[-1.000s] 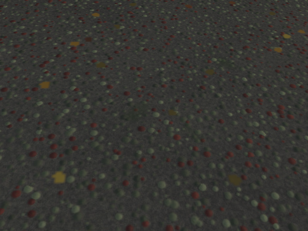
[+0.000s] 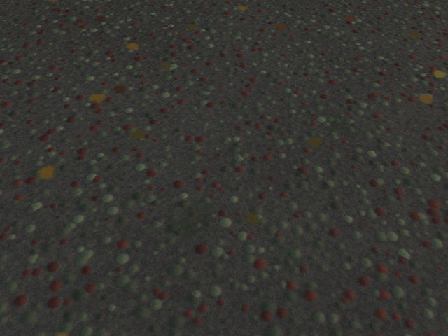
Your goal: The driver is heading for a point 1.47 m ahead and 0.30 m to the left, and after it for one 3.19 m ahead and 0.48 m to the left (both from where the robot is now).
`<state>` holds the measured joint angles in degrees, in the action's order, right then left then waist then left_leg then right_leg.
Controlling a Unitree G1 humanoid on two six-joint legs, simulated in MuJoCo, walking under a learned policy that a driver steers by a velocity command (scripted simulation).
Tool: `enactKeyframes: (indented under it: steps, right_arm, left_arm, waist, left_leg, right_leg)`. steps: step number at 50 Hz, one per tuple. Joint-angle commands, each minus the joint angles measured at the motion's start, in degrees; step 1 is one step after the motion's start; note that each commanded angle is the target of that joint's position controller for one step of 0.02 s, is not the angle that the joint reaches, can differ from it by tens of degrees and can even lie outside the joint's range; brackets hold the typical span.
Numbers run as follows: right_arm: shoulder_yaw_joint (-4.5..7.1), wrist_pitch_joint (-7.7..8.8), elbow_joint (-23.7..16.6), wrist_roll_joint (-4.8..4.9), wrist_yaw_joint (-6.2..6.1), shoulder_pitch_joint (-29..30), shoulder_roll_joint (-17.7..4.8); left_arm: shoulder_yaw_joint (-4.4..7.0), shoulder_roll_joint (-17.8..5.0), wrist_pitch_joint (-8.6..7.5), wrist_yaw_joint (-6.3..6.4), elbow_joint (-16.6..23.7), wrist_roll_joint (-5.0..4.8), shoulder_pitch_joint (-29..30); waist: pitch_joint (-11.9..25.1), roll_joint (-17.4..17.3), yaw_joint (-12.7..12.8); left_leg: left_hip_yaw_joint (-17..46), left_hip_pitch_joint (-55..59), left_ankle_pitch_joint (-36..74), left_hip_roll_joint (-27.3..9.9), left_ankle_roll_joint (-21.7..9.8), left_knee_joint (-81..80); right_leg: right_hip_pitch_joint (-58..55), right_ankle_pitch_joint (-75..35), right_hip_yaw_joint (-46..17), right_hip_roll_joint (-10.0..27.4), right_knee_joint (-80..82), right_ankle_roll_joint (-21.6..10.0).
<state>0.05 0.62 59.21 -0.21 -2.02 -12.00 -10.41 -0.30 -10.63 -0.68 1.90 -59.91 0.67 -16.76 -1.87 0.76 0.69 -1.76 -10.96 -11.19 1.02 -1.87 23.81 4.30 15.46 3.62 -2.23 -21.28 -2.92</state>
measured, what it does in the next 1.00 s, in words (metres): walks ahead: left foot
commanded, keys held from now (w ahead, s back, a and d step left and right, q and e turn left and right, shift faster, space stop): no key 0.20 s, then w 0.80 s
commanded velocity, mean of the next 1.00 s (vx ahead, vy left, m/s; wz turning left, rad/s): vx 0.29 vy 0.00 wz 0.00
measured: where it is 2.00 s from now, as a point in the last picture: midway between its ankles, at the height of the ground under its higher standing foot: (219, 230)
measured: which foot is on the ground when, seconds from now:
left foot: down 0.00-0.32, up 0.34-0.54, down 0.56-1.00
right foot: down 0.00-0.56, up 0.58-1.00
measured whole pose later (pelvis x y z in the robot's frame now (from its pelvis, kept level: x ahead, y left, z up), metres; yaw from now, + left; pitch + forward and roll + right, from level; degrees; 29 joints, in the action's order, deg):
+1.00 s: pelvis +0.29 +0.06 -0.01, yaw +0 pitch +1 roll +1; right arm 1.1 5.7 63.3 -1.2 -0.9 -28.1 -8.5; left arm 2.0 -10.3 -2.1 -1.8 -52.6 1.2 0.1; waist -3.5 1.0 -3.1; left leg -4.0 9.2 -19.6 3.9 -3.5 9.7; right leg 32.9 4.0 5.6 2.0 -34.6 -4.5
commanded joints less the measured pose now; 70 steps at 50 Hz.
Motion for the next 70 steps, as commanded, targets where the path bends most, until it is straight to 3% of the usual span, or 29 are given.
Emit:
enactKeyframes:
  steps: [1,10,12,14,17,18,20,24,27,28,29,30,31,32,33,36,43,47,50,52,53,54,55,56,57,58,60,64,70]
  right_arm:
    - [0.98,0.23,0.2,-0.03,-0.3,-2.7,-5.5]
    - [0.56,-0.04,3.7,-0.12,-0.53,-3.7,-4.4]
    - [0.8,-0.31,4.5,-0.27,-0.4,-4.7,-4.7]
    - [1.52,-0.76,4.0,-0.67,0.05,-4.4,-5.5]
    - [0.98,0.29,0.8,-1.23,1.28,0.4,-2.1]
    - [0.97,0.9,-0.6,-1.96,1.66,2.3,-2.0]
    - [1.77,2.07,-2.7,-1.74,2.23,4.7,-4.2]
    - [2.62,3.41,-4.6,-0.57,3.38,4.3,-4.2]
    - [3.57,3.29,-0.7,-0.28,3.32,-8.7,-3.4]
    - [4.89,3.57,1.8,-0.75,2.62,-17.4,-6.4]
    - [6.48,3.76,2.8,-1.58,1.79,-26.1,-13.3]
    - [5.81,2.94,3.8,-1.19,1.77,-25.7,-11.9]
    - [5.27,2.69,1.4,-1.05,1.73,-17.3,-10.9]
    - [4.68,3.03,-0.6,-0.81,2.05,-11.6,-8.7]
    - [4.17,3.48,-1.4,-0.71,2.13,-9.0,-7.7]
    - [2.92,4.82,0.0,-0.73,1.65,-11.1,-5.1]
    - [2.07,5.39,1.8,-0.75,1.39,-16.9,-5.0]
    - [2.24,5.58,2.8,-0.77,0.99,-18.9,-5.7]
    - [2.58,5.57,2.9,-1.12,0.66,-17.3,-6.8]
    - [3.02,5.15,2.8,-1.42,0.6,-15.8,-8.1]
    - [2.95,4.94,2.5,-1.09,0.77,-15.3,-8.0]
    - [1.99,4.88,0.6,0.24,1.39,-17.7,-4.1]
    - [2.42,4.9,0.5,1.36,2.01,-21.4,-2.9]
    - [3.31,4.65,-0.7,0.19,1.79,-15.9,-6.5]
    - [3.33,4.99,-2.2,-0.29,1.99,-10.7,-6.4]
    - [3.26,5.07,-2.4,-0.42,2.1,-9.1,-5.1]
    - [3.14,3.58,-2.0,-1.99,2.63,-10.5,-3.1]
    - [3.14,1.72,-4.5,-2.22,3.39,-5.3,-2.8]
    - [2.44,1.77,-9.7,-1.17,3.81,9.4,-2.9]
  left_arm:
    - [0.69,-4.2,-0.15,0.49,-0.7,-0.01,-3.6]
    - [0.26,-3.3,0.22,0.92,-3.8,-0.02,-4.0]
    - [0.53,-3.7,0.32,0.79,-4.7,0.21,-5.4]
    - [1.28,-5.2,0.63,0.49,-4.4,0.43,-6.1]
    - [2.39,-7.3,0.11,0.3,-5.6,0.16,-12.1]
    - [2.91,-8.1,-0.24,0.32,-5.9,0.37,-12.5]
    - [3.29,-8.1,-1.29,-0.02,-5.9,1.15,-12.9]
    - [3.58,-7.7,-2.85,-0.37,-5.2,0.92,-10.7]
    - [3.59,-7.9,-3.32,-0.85,-4.2,0.21,-6.7]
    - [3.09,-6.7,-3.8,-1.15,-3.8,0.46,-6.3]
    - [1.96,-2.6,-4.05,-1.65,-0.7,-0.05,-5.8]
    - [2.95,-5.1,-3.8,-2.0,0.4,1.18,-4.0]
    - [3.02,-4.7,-3.45,-2.36,1.2,1.47,-2.2]
    - [2.8,-3.8,-3.64,-2.86,1.2,1.17,-1.1]
    - [2.84,-2.9,-3.72,-3.05,1.0,0.88,-1.7]
    - [3.18,-3.0,-2.34,-3.39,0.7,1.48,-3.0]
    - [2.9,-2.2,-1.56,-3.87,7.6,0.83,14.7]
    - [2.7,-2.4,-1.78,-3.79,10.2,0.45,20.1]
    - [3.43,-3.9,-2.42,-3.23,10.3,0.46,17.5]
    - [4.73,-5.9,-3.15,-2.37,6.7,0.45,5.4]
    - [5.68,-7.7,-3.69,-1.84,3.7,1.15,-4.0]
    - [7.19,-13.3,-3.9,-1.29,2.5,2.69,-12.4]
    - [7.69,-14.8,-3.08,-2.01,2.7,1.74,-11.5]
    - [7.21,-13.0,-2.81,-2.35,3.8,0.33,-3.9]
    - [6.04,-8.8,-3.17,-2.46,4.7,-0.04,0.8]
    - [5.19,-5.9,-3.71,-2.49,4.4,0.27,2.7]
    - [3.98,-2.8,-4.67,-1.93,2.6,0.36,1.6]
    - [4.15,-5.8,-5.81,-1.68,0.8,0.16,-3.7]
    - [3.5,-5.7,-5.66,-1.78,0.0,-0.02,-9.6]
  waist:
    - [-0.2,-1.2,-0.5]
    - [-1.1,-0.6,-0.4]
    - [-0.8,-0.4,-0.2]
    - [-4.7,1.4,0.3]
    - [-11.2,7.1,3.2]
    - [-12.7,7.7,3.3]
    - [-12.3,5.4,3.4]
    - [-9.1,4.3,1.2]
    - [-5.2,2.3,-5.6]
    - [-1.3,-2.7,-9.3]
    - [3.5,-18.0,-11.5]
    - [2.8,-15.2,-9.2]
    - [-2.7,-7.6,-4.9]
    - [-4.9,-3.0,-3.2]
    - [-5.2,-2.1,-1.2]
    - [-3.8,-3.7,0.7]
    - [-6.5,-4.5,-1.7]
    - [-6.8,-5.2,-2.8]
    - [-4.8,-5.2,-0.5]
    - [1.9,-5.2,4.5]
    - [6.8,-3.9,8.2]
    - [14.5,3.8,9.0]
    - [19.8,12.2,6.1]
    - [12.2,4.4,3.7]
    - [5.1,1.0,2.9]
    - [1.0,-1.3,1.0]
    - [-0.4,0.1,-2.1]
    - [-2.1,1.0,-2.6]
    - [-4.2,2.0,1.0]
  left_leg:
    - [7.5,3.8,15.7,-7.3,-2.2,-3.0]
    - [7.1,3.3,14.1,-6.7,-1.9,-4.0]
    - [6.0,2.5,0.1,-4.6,-2.6,-3.3]
    - [5.2,-3.8,-18.5,-2.3,-4.1,-0.3]
    - [-0.1,-17.6,-16.9,0.7,-3.7,11.4]
    - [-2.0,-20.8,-13.0,-0.7,-3.4,15.5]
    - [-0.3,-25.7,-14.0,-3.2,-3.3,20.8]
    - [-1.8,-19.6,-9.7,-3.2,-2.5,15.4]
    - [-6.1,7.0,-3.1,2.2,-2.9,6.3]
    - [-0.5,18.0,-6.1,-1.0,-4.2,3.1]
    - [26.6,24.8,-21.9,-17.9,-9.5,-9.6]
    - [41.0,20.4,-24.8,-22.8,-12.8,-16.3]
    - [34.7,14.6,-27.3,-22.4,-12.2,-14.8]
    - [28.6,9.4,-21.7,-20.0,-11.2,-15.4]
    - [23.1,6.1,-15.0,-17.6,-9.8,-16.2]
    - [13.3,5.4,2.4,-13.7,-8.7,-16.3]
    - [5.1,8.2,18.9,-11.2,-9.3,-17.1]
    - [3.7,11.6,25.1,-12.4,-9.2,-16.6]
    - [2.2,16.2,40.9,-13.6,-8.2,-10.4]
    - [0.6,17.1,52.4,-12.5,-6.8,4.6]
    - [-0.8,10.4,44.9,-10.5,-5.8,17.0]
    - [-3.2,-4.9,21.9,-5.8,-4.2,36.7]
    - [0.1,-19.7,-17.9,4.6,-3.0,54.8]
    - [5.2,-24.9,-13.2,0.0,-4.1,57.1]
    - [5.0,-25.7,-8.3,-2.5,-4.3,54.4]
    - [4.8,-23.3,-5.7,-4.6,-4.4,50.1]
    - [4.7,-17.7,-4.3,-6.3,-3.4,44.7]
    - [2.2,-21.6,-0.4,-7.5,-1.1,38.2]
    - [-1.5,-25.2,10.6,-6.8,0.7,19.5]
  right_leg:
    - [2.9,-10.2,-6.5,7.0,3.9,-0.3]
    - [2.1,-10.5,-6.5,7.6,3.8,-0.3]
    - [2.5,1.6,-6.0,6.3,3.7,-1.3]
    - [5.9,18.9,-8.6,6.6,3.8,-4.0]
    - [3.0,31.3,-22.2,15.8,12.2,-9.7]
    - [1.7,29.6,-26.1,19.9,14.3,-11.8]
    - [-1.7,21.0,-27.7,22.2,14.9,-13.4]
    - [-2.3,5.2,-17.6,18.0,12.2,-10.1]
    - [12.7,-5.6,-8.2,12.0,1.7,-6.3]
    - [18.6,-10.3,-3.6,8.4,-11.0,-4.3]
    - [29.2,2.8,3.6,0.8,-33.3,-0.6]
    - [33.7,15.2,-3.0,-0.4,-45.2,-1.7]
    - [36.5,10.7,-5.4,3.9,-49.5,-2.9]
    - [35.4,4.8,-5.8,6.0,-48.3,-3.1]
    - [32.7,1.5,-5.7,7.2,-45.6,-2.9]
    - [29.6,-2.2,-3.6,7.4,-41.9,-1.2]
    - [34.5,-11.2,0.7,6.1,-24.1,1.2]
    - [30.4,-13.6,2.4,4.4,-14.6,-0.6]
    - [24.7,-9.6,3.1,2.3,-11.4,-3.6]
    - [11.8,-6.6,4.1,-1.2,-8.6,-5.8]
    - [-1.1,-7.6,1.8,0.8,-6.0,-7.3]
    - [-17.1,2.3,-17.4,16.1,-4.4,-11.6]
    - [-23.4,6.7,-45.0,26.9,6.0,-18.5]
    - [-16.6,10.7,-39.7,24.1,7.8,-16.6]
    - [-8.1,8.3,-31.0,22.3,9.1,-14.9]
    - [-1.0,2.2,-24.9,19.6,11.0,-12.7]
    - [5.6,-6.3,-16.9,15.5,12.4,-9.8]
    - [6.2,-13.1,-11.3,13.9,14.7,-10.1]
    - [1.0,-21.4,-6.3,11.5,15.5,-8.5]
